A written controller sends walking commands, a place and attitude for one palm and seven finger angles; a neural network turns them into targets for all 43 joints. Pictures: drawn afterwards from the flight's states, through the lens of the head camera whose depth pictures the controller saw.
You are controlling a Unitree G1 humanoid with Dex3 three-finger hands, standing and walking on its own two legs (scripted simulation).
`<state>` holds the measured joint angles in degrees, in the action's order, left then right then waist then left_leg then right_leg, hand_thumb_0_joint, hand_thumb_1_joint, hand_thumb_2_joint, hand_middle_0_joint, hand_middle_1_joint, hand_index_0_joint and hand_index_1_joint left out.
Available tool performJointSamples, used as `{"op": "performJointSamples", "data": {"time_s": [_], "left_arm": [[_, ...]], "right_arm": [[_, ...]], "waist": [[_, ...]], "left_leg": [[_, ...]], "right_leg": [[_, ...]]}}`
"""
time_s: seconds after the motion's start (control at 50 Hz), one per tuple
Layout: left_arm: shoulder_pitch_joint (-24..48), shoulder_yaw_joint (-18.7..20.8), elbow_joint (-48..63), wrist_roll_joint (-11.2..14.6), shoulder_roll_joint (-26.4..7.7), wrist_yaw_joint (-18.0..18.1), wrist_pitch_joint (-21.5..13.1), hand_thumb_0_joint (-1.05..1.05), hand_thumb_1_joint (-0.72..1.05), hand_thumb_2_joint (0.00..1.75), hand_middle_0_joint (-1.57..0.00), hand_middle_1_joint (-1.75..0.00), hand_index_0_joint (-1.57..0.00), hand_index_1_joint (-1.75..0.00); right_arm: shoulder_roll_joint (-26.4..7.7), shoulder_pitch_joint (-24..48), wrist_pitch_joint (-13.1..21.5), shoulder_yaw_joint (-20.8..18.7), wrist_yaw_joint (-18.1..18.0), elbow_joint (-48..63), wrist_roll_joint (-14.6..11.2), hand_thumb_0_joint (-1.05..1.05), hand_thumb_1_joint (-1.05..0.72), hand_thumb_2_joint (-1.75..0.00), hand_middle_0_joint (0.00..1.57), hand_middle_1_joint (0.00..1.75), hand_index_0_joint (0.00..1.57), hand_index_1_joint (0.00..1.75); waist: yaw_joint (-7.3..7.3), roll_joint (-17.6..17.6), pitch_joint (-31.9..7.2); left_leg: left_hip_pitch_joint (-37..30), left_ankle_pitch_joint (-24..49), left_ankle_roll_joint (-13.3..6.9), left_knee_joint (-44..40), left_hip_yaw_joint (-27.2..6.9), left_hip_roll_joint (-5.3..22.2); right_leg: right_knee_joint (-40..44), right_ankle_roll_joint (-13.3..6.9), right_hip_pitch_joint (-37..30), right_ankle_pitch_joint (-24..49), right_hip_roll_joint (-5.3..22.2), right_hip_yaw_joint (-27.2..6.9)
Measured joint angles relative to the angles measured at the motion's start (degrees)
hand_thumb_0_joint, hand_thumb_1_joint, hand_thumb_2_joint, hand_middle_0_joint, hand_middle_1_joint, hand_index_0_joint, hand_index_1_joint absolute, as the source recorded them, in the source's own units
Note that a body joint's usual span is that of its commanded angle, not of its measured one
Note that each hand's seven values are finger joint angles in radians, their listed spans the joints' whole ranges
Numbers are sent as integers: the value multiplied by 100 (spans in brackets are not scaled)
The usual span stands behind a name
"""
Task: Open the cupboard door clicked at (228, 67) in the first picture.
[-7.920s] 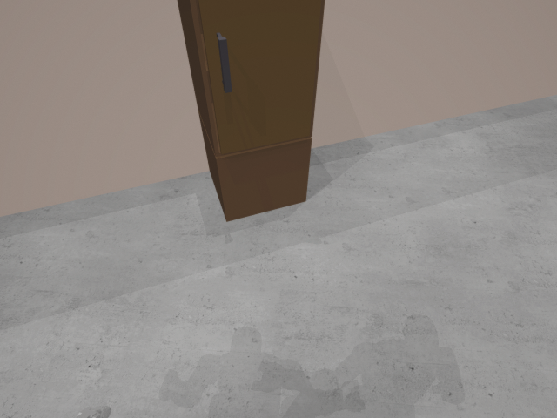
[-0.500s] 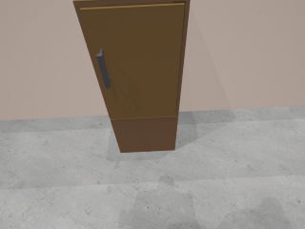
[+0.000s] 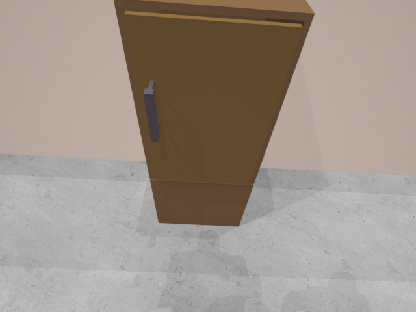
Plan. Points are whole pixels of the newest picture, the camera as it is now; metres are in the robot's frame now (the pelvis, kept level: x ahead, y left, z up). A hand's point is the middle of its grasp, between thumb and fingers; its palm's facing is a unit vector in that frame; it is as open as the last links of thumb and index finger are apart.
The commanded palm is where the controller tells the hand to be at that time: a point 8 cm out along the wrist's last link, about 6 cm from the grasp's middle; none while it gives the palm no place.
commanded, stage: come to a stop and stand still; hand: left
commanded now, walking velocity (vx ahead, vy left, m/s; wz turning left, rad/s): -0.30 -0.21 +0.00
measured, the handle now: (153, 111) +0.57 +0.21 +0.03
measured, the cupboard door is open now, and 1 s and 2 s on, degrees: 0 0 0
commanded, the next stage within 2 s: look again from close up in 1.40 s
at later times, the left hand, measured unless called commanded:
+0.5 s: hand out of the picture +0.08 +0.13 -0.14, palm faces +0.00 -0.96 -0.27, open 7.4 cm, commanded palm none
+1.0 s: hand out of the picture -0.02 +0.16 -0.16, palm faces +0.05 -0.98 -0.19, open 7.4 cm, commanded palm none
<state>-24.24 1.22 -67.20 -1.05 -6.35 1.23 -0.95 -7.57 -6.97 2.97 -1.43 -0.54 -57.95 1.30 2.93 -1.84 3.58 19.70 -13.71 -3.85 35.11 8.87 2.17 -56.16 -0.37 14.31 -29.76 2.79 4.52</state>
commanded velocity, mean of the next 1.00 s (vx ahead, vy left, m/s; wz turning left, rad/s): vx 0.00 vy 0.01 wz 0.00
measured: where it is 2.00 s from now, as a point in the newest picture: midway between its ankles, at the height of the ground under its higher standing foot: outside the picture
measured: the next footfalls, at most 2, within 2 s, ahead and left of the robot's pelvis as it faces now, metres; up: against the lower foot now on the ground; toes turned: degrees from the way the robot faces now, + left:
right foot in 0.38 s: +0.06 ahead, -0.17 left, +0.00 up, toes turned -5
left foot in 0.82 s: +0.00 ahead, +0.10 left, +0.00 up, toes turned +2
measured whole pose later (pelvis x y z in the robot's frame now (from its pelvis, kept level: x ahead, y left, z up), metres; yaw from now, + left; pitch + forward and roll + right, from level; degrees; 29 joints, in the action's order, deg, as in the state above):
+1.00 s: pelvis -0.01 -0.03 +0.02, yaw +0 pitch +0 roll +1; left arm -17.6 2.2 -63.1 -1.4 -11.4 -0.2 2.1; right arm -7.5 -17.2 0.0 -0.6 -1.6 -61.4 1.7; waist 0.4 -1.9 -0.6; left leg 6.2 -15.8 0.6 22.0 1.3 1.0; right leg -41.3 0.9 19.5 -21.9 2.3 3.1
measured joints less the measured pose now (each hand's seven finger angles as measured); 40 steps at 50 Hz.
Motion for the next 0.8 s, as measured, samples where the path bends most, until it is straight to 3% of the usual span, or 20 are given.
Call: {"op": "performJointSamples", "data": {"time_s": [0.08, 0.2, 0.26, 0.34, 0.38, 0.42, 0.48, 0.54, 0.6, 0.7, 0.8], "left_arm": [[435, 49, 228, 2, -147, 32, 134, 1, 91, 89, -20, -30, -20, -30], [1024, 204, 753, -57, -431, 31, 358, 1, 91, 89, -20, -30, -20, -30], [1237, 245, 961, -51, -525, 33, 393, 0, 91, 89, -20, -30, -20, -30], [1385, 209, 1103, -33, -546, 32, 319, 0, 91, 89, -20, -30, -20, -30], [1365, 167, 1152, -37, -566, 31, 225, 0, 91, 89, -20, -30, -20, -30], [1388, 105, 1084, -59, -448, 43, 164, 0, 91, 89, -20, -30, -20, -30], [1331, 13, 1055, -59, -292, 9, 141, 0, 91, 89, -20, -30, -20, -30], [1296, 1, 1042, -50, -186, 12, 171, 0, 91, 89, -20, -30, -20, -30], [1270, 46, 1070, -53, -185, 30, 165, 0, 92, 89, -21, -30, -20, -30], [1163, 109, 1082, -94, -272, 19, 153, 1, 91, 89, -21, -30, -21, -30], [965, 157, 889, -67, -407, -1, 223, 1, 91, 89, -21, -30, -20, -30]], "right_arm": [[34, -29, -46, -36, -187, -56, -84, -2, -94, -90, 20, 30, 20, 30], [-110, -81, -283, -84, -184, -104, -38, -2, -95, -90, 20, 30, 20, 30], [-164, -169, -365, -133, -143, -105, -2, -1, -93, -90, 20, 30, 20, 30], [-244, -312, -420, -194, -75, -103, 16, 0, -92, -90, 20, 30, 20, 30], [-256, -440, -436, -207, -37, -104, -14, 0, -92, -90, 20, 30, 20, 30], [-341, -492, -501, -233, -7, -130, -53, 0, -91, -90, 20, 30, 20, 30], [-407, -591, -655, -248, 6, -163, -42, 0, -91, -90, 20, 30, 20, 29], [-445, -695, -685, -262, 42, -186, -35, 1, -91, -90, 19, 30, 20, 29], [-463, -800, -695, -269, 74, -187, -20, 1, -91, -90, 19, 30, 20, 29], [-481, -835, -683, -248, 91, -173, -20, 1, -91, -90, 19, 30, 20, 29], [-475, -801, -483, -166, 50, -108, -34, 1, -91, -90, 19, 30, 20, 29]], "waist": [[-82, -21, -6], [-200, 29, -25], [-256, 93, -10], [-344, 224, -14], [-351, 195, -80], [-373, 392, -57], [-379, 474, -105], [-358, 470, -140], [-306, 427, -162], [-161, 287, -169], [-79, 195, -237]], "left_leg": [[-370, 219, 11, -604, 61, -99], [-469, 299, 80, -817, 12, 15], [-435, 294, 163, -775, -33, 106], [-336, 247, 307, -610, -65, 199], [-215, 152, 410, -383, -38, 176], [-99, -378, 483, -48, -232, 192], [137, -1205, 520, 894, -595, -49], [296, -1086, 580, 1784, -729, -165], [277, -916, 645, 2088, -794, -176], [-99, -1043, 640, 1345, -776, -107], [-862, -575, 522, -447, -689, -69]], "right_leg": [[119, 171, 626, 367, 127, -138], [18, 274, 1161, 669, 94, -274], [216, 263, 1095, 701, 68, -266], [1311, 213, 560, 851, 59, -160], [2253, 175, 120, 1381, 104, -155], [2237, 62, 114, 1277, 9, -114], [2335, -54, 91, 1337, 21, -115], [2598, -84, 31, 1530, 58, -119], [2772, -85, 34, 1666, 97, -91], [2913, -51, 125, 1832, 175, -77], [2826, 81, 275, 1886, 158, -72]]}}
